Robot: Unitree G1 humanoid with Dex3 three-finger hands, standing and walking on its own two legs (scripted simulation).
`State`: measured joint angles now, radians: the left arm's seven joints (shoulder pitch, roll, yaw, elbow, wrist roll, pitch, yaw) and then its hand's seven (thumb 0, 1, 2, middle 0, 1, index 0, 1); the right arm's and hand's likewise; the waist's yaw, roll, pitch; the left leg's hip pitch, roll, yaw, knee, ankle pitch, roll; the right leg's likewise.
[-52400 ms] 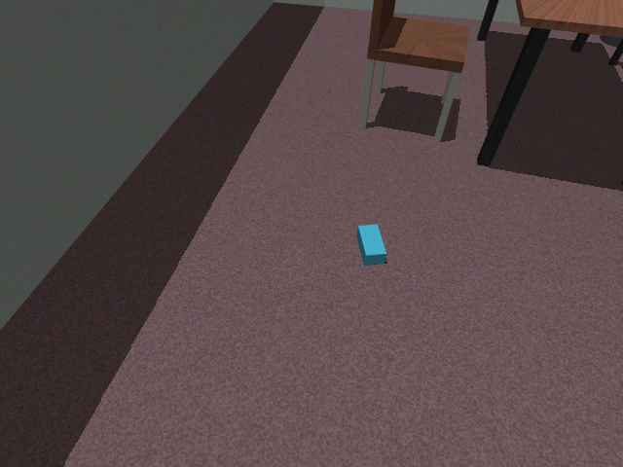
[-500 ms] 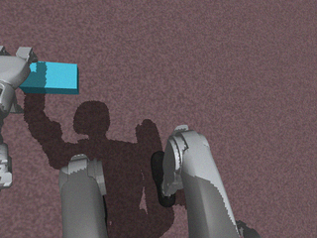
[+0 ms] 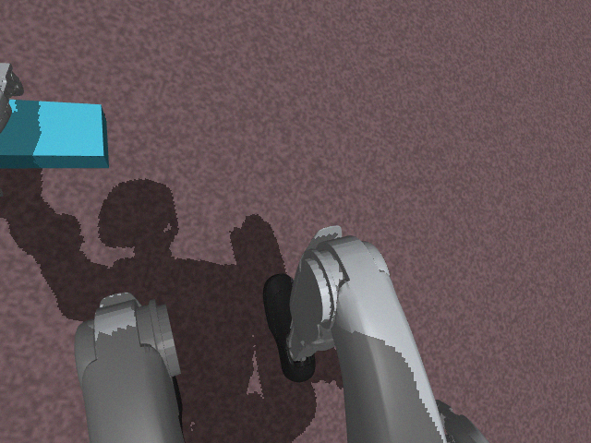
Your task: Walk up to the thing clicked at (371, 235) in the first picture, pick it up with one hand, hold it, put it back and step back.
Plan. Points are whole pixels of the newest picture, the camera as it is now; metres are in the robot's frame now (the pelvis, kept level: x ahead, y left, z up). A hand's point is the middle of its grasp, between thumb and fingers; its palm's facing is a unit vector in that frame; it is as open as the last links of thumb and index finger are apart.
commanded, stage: rise first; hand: left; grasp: from above
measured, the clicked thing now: (47, 136) +0.58 +0.20 -0.31
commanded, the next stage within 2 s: approach in 1.94 s
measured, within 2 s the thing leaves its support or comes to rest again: neither
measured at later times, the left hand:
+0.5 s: hand out of the picture +0.52 +0.24 -0.20, palm faces -0.47 +0.00 -0.88, open 13.7 cm
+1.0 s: hand (2, 138) +0.54 +0.23 -0.19, palm faces -0.45 +0.01 -0.89, open 13.7 cm
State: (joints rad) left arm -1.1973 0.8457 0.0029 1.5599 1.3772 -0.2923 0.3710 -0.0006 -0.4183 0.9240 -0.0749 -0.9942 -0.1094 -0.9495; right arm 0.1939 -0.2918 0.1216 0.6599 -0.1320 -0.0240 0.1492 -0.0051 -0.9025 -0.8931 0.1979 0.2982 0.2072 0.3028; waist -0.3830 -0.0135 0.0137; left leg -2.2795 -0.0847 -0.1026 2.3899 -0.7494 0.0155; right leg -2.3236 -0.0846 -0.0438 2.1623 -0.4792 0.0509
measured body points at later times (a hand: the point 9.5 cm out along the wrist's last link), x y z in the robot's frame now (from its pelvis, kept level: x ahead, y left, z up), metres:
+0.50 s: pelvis +0.00 +0.00 +0.00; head +0.28 +0.09 +0.34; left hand +0.54 +0.23 -0.15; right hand +0.00 -0.27 -0.07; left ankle +0.06 +0.11 -0.31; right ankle +0.15 -0.14 -0.31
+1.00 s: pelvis -0.01 +0.00 -0.01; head +0.27 +0.08 +0.34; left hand +0.55 +0.22 -0.14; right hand -0.02 -0.26 -0.07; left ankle +0.06 +0.11 -0.31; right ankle +0.15 -0.14 -0.31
